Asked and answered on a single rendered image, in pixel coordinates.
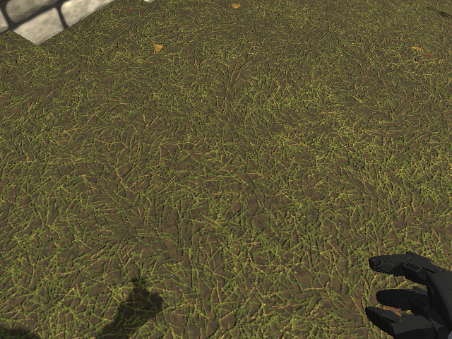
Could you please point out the right robot hand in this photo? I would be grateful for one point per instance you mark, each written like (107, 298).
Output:
(432, 309)

